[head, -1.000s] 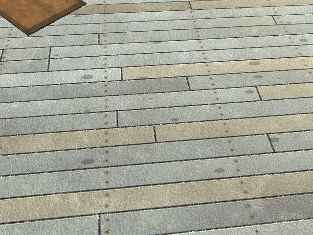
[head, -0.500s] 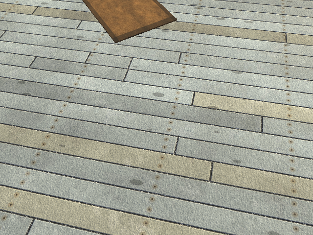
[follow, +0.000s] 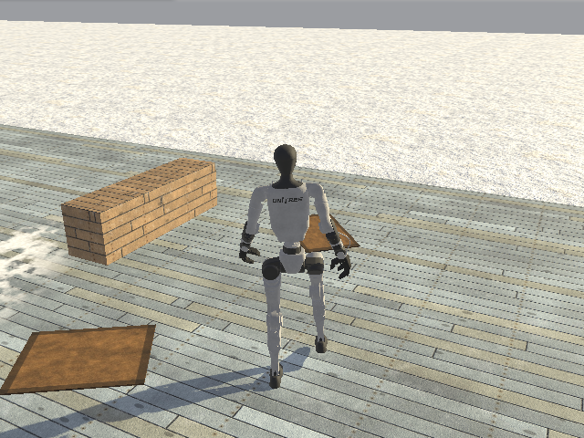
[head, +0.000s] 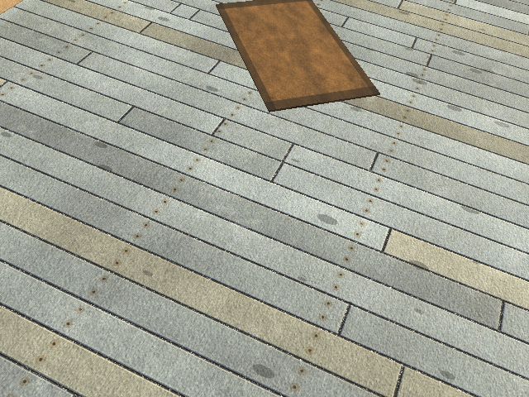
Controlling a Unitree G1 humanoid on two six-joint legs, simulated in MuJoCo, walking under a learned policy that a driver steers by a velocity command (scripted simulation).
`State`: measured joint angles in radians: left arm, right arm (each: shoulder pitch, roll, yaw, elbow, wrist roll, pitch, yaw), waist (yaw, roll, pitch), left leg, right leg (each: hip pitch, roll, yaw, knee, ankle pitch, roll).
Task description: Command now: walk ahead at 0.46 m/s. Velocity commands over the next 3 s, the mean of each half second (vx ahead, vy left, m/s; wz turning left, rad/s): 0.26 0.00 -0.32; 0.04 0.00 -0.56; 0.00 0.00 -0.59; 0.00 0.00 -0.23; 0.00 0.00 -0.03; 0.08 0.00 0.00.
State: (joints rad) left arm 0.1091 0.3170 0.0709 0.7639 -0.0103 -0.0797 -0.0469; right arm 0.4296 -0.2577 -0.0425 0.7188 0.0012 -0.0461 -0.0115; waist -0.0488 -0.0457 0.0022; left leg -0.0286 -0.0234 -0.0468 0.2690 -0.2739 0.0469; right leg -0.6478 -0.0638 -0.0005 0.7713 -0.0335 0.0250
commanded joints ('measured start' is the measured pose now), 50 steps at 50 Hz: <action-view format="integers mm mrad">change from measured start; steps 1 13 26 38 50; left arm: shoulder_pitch -173 196 -8 118 57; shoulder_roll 30 183 162 144 75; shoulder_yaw -9 41 45 56 39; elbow -98 -86 -128 -115 -198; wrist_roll -13 6 -10 -11 -13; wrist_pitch -10 6 89 131 147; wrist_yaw -13 0 62 70 25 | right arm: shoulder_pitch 4 73 -187 -287 -280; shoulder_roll -182 -185 -126 -149 -217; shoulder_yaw -50 -23 -16 -44 -88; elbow -39 -39 -131 -174 -122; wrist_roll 0 -8 -14 -19 16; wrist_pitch -22 -34 28 19 44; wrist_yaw -9 0 -36 -30 -21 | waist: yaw -34 134 37 76 43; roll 149 -74 -44 164 247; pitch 79 -534 -143 -61 -99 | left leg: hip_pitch -7 -595 -387 -141 -108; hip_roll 206 -40 22 299 331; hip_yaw -63 -130 -42 -225 -14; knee -131 1262 561 88 152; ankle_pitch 247 -322 42 377 405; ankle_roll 130 -123 -142 132 126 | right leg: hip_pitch -48 1082 263 3 304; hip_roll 10 -297 -33 107 68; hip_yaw -27 681 326 106 -71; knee -127 -327 -443 466 -153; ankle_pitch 121 419 -12 -428 -274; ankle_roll -2 -451 -247 58 1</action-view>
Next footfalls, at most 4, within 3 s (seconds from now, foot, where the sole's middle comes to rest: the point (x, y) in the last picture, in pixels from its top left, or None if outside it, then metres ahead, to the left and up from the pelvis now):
0.20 right None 0.31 -0.13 -0.79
0.66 left None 0.41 0.08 -0.79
1.04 right None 0.25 -0.14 -0.79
1.52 left None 0.41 0.01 -0.79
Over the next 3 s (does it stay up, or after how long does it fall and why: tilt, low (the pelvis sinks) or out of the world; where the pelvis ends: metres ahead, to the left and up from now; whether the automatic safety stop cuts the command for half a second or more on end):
stays up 0.30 -0.05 -0.01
